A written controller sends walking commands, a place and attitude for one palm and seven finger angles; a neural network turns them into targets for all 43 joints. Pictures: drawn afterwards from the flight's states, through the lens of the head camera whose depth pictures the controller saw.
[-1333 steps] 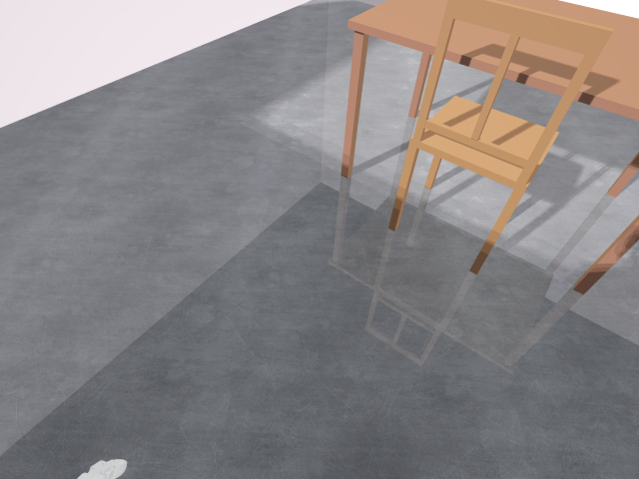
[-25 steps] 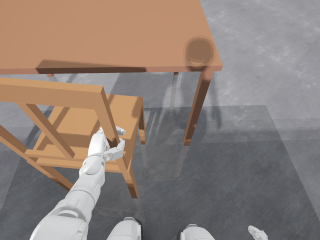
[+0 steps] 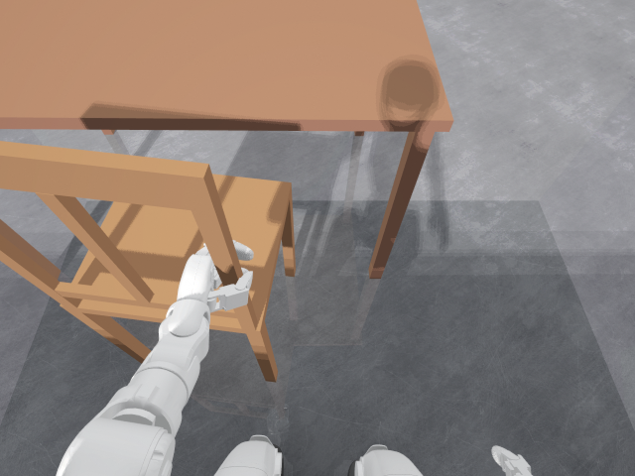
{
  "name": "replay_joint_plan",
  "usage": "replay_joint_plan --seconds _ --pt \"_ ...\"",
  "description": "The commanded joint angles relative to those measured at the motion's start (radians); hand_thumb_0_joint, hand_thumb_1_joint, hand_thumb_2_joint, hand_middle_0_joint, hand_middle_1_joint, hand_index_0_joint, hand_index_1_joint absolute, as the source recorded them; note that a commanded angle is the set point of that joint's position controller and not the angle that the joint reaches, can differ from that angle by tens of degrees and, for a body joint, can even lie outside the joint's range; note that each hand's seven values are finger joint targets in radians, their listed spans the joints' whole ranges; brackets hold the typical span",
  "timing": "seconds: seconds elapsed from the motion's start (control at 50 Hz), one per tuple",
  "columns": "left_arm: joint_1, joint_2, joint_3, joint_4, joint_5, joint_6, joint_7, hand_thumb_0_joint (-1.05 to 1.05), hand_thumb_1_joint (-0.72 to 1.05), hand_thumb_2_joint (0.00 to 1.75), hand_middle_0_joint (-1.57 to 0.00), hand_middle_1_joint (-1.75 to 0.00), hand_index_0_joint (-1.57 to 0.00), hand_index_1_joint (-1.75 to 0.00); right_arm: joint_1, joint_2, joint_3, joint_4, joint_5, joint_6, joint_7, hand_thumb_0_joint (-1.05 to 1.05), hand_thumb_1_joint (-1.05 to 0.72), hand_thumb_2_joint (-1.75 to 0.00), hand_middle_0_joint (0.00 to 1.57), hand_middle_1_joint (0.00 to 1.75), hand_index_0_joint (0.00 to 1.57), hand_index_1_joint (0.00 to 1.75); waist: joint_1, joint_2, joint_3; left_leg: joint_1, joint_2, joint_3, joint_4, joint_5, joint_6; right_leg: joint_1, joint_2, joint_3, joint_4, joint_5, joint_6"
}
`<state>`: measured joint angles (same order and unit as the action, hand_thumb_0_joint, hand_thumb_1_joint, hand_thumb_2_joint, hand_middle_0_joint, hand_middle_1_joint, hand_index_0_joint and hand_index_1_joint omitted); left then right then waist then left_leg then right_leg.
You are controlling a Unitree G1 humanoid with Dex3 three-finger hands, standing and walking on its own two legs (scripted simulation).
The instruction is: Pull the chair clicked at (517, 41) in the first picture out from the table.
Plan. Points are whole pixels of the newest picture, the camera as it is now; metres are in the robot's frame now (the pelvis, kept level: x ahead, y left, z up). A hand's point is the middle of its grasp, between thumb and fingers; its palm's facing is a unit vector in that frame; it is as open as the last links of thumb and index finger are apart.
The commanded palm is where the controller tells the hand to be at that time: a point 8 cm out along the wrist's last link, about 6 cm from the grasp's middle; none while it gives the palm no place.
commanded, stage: step backward, pulling the chair out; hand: left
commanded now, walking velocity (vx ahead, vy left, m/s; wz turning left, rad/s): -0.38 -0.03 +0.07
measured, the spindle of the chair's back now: (108, 254) +0.40 +0.33 -0.04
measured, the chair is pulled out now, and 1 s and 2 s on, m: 0.15 0.29 0.51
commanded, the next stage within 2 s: stop walking, hand still on the chair in 1.98 s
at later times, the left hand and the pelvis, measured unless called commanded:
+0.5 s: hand (235, 326) +0.30 +0.13 -0.05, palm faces -0.02 -0.99 -0.12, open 5.9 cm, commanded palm +0.29 +0.18 -0.05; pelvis -0.06 +0.00 +0.01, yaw +1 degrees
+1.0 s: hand (231, 407) +0.20 +0.12 -0.05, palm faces -0.06 -0.99 -0.12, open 5.9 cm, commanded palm +0.20 +0.17 -0.05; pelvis -0.16 +0.00 +0.01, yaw +1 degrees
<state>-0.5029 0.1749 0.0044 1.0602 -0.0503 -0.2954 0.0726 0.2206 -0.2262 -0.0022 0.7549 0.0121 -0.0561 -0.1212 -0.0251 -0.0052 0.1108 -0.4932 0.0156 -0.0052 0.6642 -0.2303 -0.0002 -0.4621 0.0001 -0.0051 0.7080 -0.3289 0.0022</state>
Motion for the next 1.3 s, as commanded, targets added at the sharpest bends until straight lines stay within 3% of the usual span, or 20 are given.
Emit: replay_joint_plan --seconds 0.0,0.04,0.1,0.18,0.28,0.36,0.44,0.52,0.56,0.62,0.66,0.72,0.8,0.86,0.94,1.02,1.06,1.12,1.18,1.28 --pt "-0.327 0.118 0.010 -0.184 0.052 -0.047 0.016 0.00 0.90 0.90 -0.50 -1.45 -0.50 -1.45 0.083 -0.140 -0.053 -0.062 -0.007 -0.022 0.008 0.00 -0.90 -0.90 0.20 0.30 0.20 0.30 -0.030 0.170 -0.492 0.417 0.218 -0.176 -0.047 0.710 0.080 0.102 -0.023 0.042 -0.110 0.260 0.004" --pt "-0.305 0.141 0.020 -0.160 0.058 -0.040 0.010 0.00 0.90 0.90 -0.50 -1.45 -0.50 -1.45 0.072 -0.143 -0.051 -0.067 -0.003 -0.012 0.012 0.00 -0.90 -0.90 0.20 0.30 0.20 0.30 -0.028 0.184 -0.471 0.290 0.183 -0.140 -0.052 0.580 0.044 0.174 -0.046 0.054 -0.128 0.396 -0.001" --pt "-0.301 0.223 0.067 -0.165 0.046 -0.046 0.015 0.00 0.90 0.90 -0.50 -1.45 -0.50 -1.45 0.060 -0.128 -0.061 -0.089 0.018 -0.004 0.003 0.00 -0.90 -0.90 0.20 0.30 0.20 0.30 -0.032 -0.065 -0.529 0.119 0.039 -0.021 0.120 0.025 -0.035 0.319 -0.228 0.227 -0.219 0.659 -0.047" --pt "-0.275 0.226 0.079 -0.150 0.042 -0.005 0.016 0.00 0.90 0.90 -0.50 -1.45 -0.50 -1.45 -0.032 -0.128 -0.036 -0.102 0.009 -0.002 -0.001 0.00 -0.90 -0.90 0.20 0.30 0.20 0.30 0.018 -0.021 -0.459 -0.021 0.005 -0.139 0.347 -0.283 -0.038 0.330 -0.354 0.290 -0.257 0.560 -0.141" --pt "-0.267 0.155 0.032 -0.171 0.022 0.021 0.014 0.00 0.90 0.90 -0.50 -1.45 -0.50 -1.45 0.044 -0.159 -0.027 -0.073 0.016 0.006 -0.019 0.00 -0.90 -0.90 0.20 0.30 0.20 0.30 -0.023 -0.091 -0.444 0.133 0.042 -0.103 -0.152 -0.020 -0.021 0.378 -0.226 0.117 -0.153 0.675 -0.058" --pt "-0.360 0.067 -0.039 -0.266 0.016 0.007 -0.008 0.00 0.90 0.90 -0.50 -1.45 -0.50 -1.45 0.059 -0.148 -0.037 -0.110 0.000 0.034 -0.015 0.00 -0.90 -0.90 0.20 0.30 0.20 0.30 -0.040 0.149 -0.488 0.394 0.178 -0.182 -0.144 0.752 0.055 0.156 -0.032 -0.001 -0.032 0.404 0.020" --pt "-0.337 0.074 -0.005 -0.242 0.023 0.001 -0.010 0.00 0.90 0.90 -0.50 -1.45 -0.50 -1.45 0.062 -0.130 -0.052 -0.115 -0.026 0.041 0.015 0.00 -0.90 -0.90 0.20 0.30 0.20 0.30 -0.030 0.285 -0.456 0.495 0.261 -0.227 -0.182 0.875 0.103 -0.002 0.009 0.014 0.090 -0.094 -0.002" --pt "-0.329 0.112 0.022 -0.181 0.030 -0.011 -0.008 0.00 0.90 0.90 -0.50 -1.45 -0.50 -1.45 0.096 -0.141 -0.060 -0.074 -0.016 0.023 0.035 0.00 -0.90 -0.90 0.20 0.30 0.20 0.30 -0.038 0.183 -0.464 0.590 0.221 -0.149 -0.045 0.969 0.070 0.060 0.015 0.016 -0.161 0.215 0.004" --pt "-0.326 0.123 0.025 -0.155 0.042 -0.019 -0.008 0.00 0.90 0.90 -0.50 -1.45 -0.50 -1.45 0.083 -0.129 -0.054 -0.067 -0.010 0.019 0.032 0.00 -0.90 -0.90 0.20 0.30 0.20 0.30 -0.037 0.150 -0.472 0.426 0.163 -0.093 0.002 0.765 0.022 0.207 -0.033 0.050 -0.238 0.530 0.000" --pt "-0.276 0.229 0.094 -0.074 0.038 -0.014 -0.002 0.00 0.90 0.90 -0.50 -1.45 -0.50 -1.45 0.054 -0.140 -0.057 -0.069 0.016 0.015 0.005 0.00 -0.90 -0.90 0.20 0.30 0.20 0.30 -0.006 -0.120 -0.508 0.022 -0.002 -0.052 0.245 -0.229 -0.060 0.467 -0.283 0.241 -0.217 1.143 -0.080" --pt "-0.289 0.199 0.082 -0.067 0.038 0.014 -0.005 0.00 0.90 0.90 -0.50 -1.45 -0.50 -1.45 -0.018 -0.136 -0.052 -0.079 0.014 0.011 0.006 0.00 -0.90 -0.90 0.20 0.30 0.20 0.30 0.023 -0.111 -0.501 -0.019 0.006 -0.137 0.385 -0.310 -0.047 0.422 -0.341 0.242 -0.208 0.980 -0.095" --pt "-0.285 0.178 0.071 -0.112 0.041 0.014 -0.005 0.00 0.90 0.90 -0.50 -1.45 -0.50 -1.45 -0.020 -0.130 -0.030 -0.070 0.004 0.010 0.000 0.00 -0.90 -0.90 0.20 0.30 0.20 0.30 0.002 -0.033 -0.484 0.028 0.010 -0.125 0.244 -0.240 -0.047 0.395 -0.288 0.183 -0.226 0.767 -0.118" --pt "-0.260 0.120 0.015 -0.180 0.012 0.016 -0.002 0.00 0.90 0.90 -0.50 -1.45 -0.50 -1.45 0.023 -0.146 -0.026 -0.073 0.009 0.014 -0.019 0.00 -0.90 -0.90 0.20 0.30 0.20 0.30 -0.023 -0.105 -0.471 0.201 0.031 -0.066 -0.167 -0.006 -0.027 0.361 -0.170 0.079 -0.216 0.593 -0.033" --pt "-0.297 0.063 -0.031 -0.235 0.000 0.004 -0.010 0.00 0.90 0.90 -0.50 -1.45 -0.50 -1.45 0.036 -0.161 -0.045 -0.104 0.008 0.032 -0.015 0.00 -0.90 -0.90 0.20 0.30 0.20 0.30 -0.028 0.059 -0.465 0.319 0.199 -0.204 -0.216 0.562 0.070 0.185 0.022 0.009 -0.103 0.292 0.042" --pt "-0.369 0.068 -0.021 -0.262 0.013 0.002 -0.015 0.00 0.90 0.90 -0.50 -1.45 -0.50 -1.45 0.043 -0.125 -0.049 -0.106 -0.023 0.034 0.002 0.00 -0.90 -0.90 0.20 0.30 0.20 0.30 -0.041 0.311 -0.436 0.408 0.254 -0.225 -0.245 0.700 0.109 0.039 0.031 0.024 0.069 -0.084 0.017" --pt "-0.350 0.091 0.001 -0.178 0.019 -0.005 -0.008 0.00 0.90 0.90 -0.50 -1.45 -0.50 -1.45 0.087 -0.140 -0.061 -0.056 -0.017 0.008 0.025 0.00 -0.90 -0.90 0.20 0.30 0.20 0.30 -0.043 0.197 -0.452 0.564 0.222 -0.143 -0.079 0.891 0.080 0.055 0.030 0.034 -0.175 0.167 0.013" --pt "-0.354 0.101 -0.001 -0.142 0.036 -0.014 -0.011 0.00 0.90 0.90 -0.50 -1.45 -0.50 -1.45 0.081 -0.134 -0.059 -0.040 -0.008 0.000 0.025 0.00 -0.90 -0.90 0.20 0.30 0.20 0.30 -0.045 0.140 -0.468 0.464 0.153 -0.080 -0.024 0.748 0.028 0.171 -0.003 0.048 -0.264 0.492 0.020" --pt "-0.311 0.216 0.071 -0.075 0.038 -0.018 -0.007 0.00 0.90 0.90 -0.50 -1.45 -0.50 -1.45 0.046 -0.142 -0.062 -0.055 0.019 -0.007 0.002 0.00 -0.90 -0.90 0.20 0.30 0.20 0.30 -0.014 -0.151 -0.486 0.050 -0.018 -0.030 0.231 -0.227 -0.058 0.396 -0.245 0.230 -0.264 1.012 -0.035" --pt "-0.309 0.173 0.063 -0.045 0.041 0.003 -0.007 0.00 0.90 0.90 -0.50 -1.45 -0.50 -1.45 -0.012 -0.128 -0.049 -0.048 0.012 -0.019 0.001 0.00 -0.90 -0.90 0.20 0.30 0.20 0.30 0.014 -0.077 -0.493 0.004 -0.011 -0.141 0.389 -0.287 -0.045 0.359 -0.302 0.237 -0.265 0.732 -0.073" --pt "-0.295 0.129 0.027 -0.099 0.018 0.008 0.003 0.00 0.90 0.90 -0.50 -1.45 -0.50 -1.45 0.028 -0.146 -0.028 -0.049 0.014 -0.016 -0.010 0.00 -0.90 -0.90 0.20 0.30 0.20 0.30 -0.008 -0.107 -0.476 0.118 -0.015 -0.069 0.030 -0.222 -0.033 0.378 -0.215 0.155 -0.301 0.591 -0.065"
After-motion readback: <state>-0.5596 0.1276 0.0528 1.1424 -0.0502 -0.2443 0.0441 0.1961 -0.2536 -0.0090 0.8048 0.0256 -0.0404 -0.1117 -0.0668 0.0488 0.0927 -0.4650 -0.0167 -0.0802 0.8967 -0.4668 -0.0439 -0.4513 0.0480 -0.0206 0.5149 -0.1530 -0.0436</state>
